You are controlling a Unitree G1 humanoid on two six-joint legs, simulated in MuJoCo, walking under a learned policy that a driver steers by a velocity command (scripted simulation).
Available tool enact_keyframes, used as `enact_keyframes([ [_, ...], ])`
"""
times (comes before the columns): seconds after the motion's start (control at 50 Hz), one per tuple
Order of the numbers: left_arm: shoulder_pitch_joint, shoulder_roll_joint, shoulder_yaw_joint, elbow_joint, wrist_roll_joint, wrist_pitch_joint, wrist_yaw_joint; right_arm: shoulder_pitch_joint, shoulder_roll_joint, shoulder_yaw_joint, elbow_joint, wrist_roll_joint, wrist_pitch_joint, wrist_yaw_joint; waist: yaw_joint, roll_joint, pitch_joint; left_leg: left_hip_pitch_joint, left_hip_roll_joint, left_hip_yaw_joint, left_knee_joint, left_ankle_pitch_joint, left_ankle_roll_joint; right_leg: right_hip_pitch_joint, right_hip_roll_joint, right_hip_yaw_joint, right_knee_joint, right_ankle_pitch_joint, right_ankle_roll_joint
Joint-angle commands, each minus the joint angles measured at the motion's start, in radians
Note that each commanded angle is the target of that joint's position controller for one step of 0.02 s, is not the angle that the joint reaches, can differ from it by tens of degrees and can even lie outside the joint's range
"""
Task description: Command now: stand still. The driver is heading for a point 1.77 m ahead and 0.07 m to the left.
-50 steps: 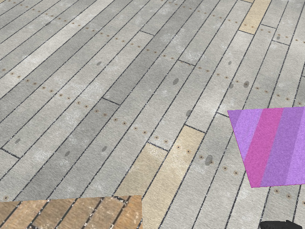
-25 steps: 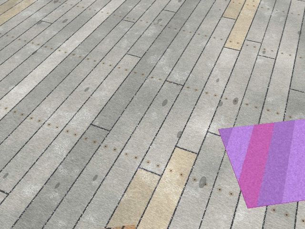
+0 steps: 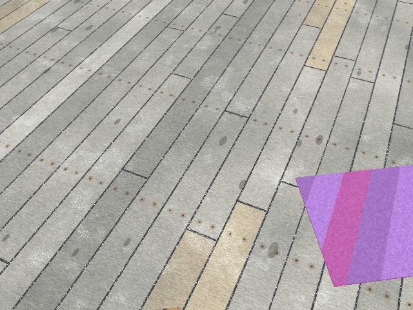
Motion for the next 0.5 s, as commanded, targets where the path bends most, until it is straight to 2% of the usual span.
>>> enact_keyframes([
  [0.02,0.054,0.098,0.015,-0.011,0.000,-0.006,0.004,0.004,-0.102,-0.015,-0.018,0.000,-0.007,-0.003,-0.002,-0.010,-0.009,0.084,0.021,-0.013,-0.057,0.163,0.036,-0.108,-0.022,0.016,-0.106,0.138,-0.010],
  [0.5,0.144,0.059,0.004,0.028,-0.003,-0.009,0.008,0.073,-0.072,0.001,0.033,0.001,-0.012,-0.008,-0.003,-0.007,0.016,0.056,0.016,-0.011,-0.068,0.113,0.033,-0.130,-0.013,0.008,-0.117,0.089,-0.014],
])
Velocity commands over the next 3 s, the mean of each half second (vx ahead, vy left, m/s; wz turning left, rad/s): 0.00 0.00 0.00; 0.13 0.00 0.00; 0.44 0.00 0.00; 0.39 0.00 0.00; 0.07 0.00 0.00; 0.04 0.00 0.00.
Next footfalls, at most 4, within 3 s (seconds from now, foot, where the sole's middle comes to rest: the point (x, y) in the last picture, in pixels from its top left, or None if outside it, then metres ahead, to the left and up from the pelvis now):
1.40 right None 0.44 -0.12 -0.77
1.92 left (190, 244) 0.75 0.10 -0.77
2.24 right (257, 254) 0.71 -0.14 -0.77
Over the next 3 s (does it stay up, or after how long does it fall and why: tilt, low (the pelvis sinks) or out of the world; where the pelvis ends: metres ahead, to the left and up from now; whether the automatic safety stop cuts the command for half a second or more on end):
stays up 0.70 -0.02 -0.01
